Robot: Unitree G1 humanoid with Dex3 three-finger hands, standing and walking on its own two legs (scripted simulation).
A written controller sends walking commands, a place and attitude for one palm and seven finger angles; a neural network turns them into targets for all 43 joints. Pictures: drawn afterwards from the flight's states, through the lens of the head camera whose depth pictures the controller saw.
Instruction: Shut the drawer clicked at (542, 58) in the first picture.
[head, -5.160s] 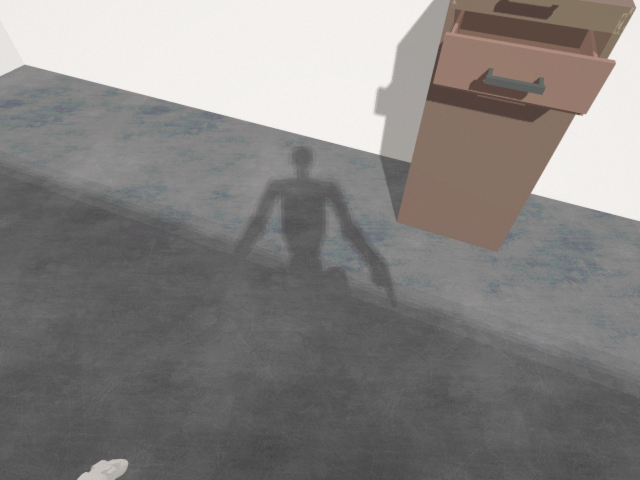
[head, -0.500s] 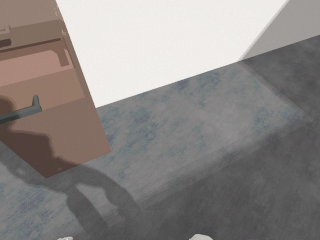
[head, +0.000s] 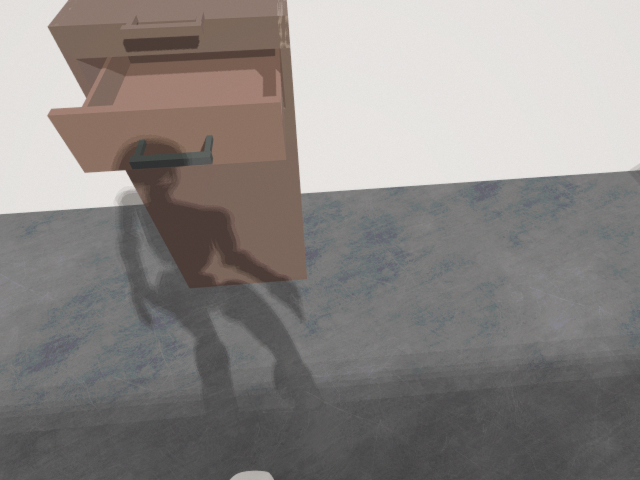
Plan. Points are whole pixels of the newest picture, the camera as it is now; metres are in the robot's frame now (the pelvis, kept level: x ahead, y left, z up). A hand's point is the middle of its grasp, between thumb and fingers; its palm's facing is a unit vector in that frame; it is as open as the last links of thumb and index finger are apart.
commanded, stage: turn to face it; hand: left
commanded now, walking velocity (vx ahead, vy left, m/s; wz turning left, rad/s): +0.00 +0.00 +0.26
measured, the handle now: (173, 152) +0.61 +0.31 +0.03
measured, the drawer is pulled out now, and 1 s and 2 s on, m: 0.18 0.18 0.18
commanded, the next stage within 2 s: take the last steps up to it in 0.12 s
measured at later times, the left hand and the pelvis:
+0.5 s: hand out of the picture +0.04 +0.21 -0.16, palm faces +0.14 -0.96 -0.23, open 7.4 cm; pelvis +0.01 +0.01 -0.01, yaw +7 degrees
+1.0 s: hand out of the picture +0.03 +0.23 -0.19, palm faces +0.22 -0.96 -0.14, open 7.4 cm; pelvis +0.14 +0.08 -0.01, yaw +8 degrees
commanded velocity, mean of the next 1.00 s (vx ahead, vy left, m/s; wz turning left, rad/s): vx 0.22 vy -0.01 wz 0.08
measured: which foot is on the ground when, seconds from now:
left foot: up 0.00-0.06, down 0.08-0.48, up 0.50-0.90, down 0.92-1.00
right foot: down 0.00-0.08, up 0.10-0.46, down 0.48-0.92, up 0.94-1.00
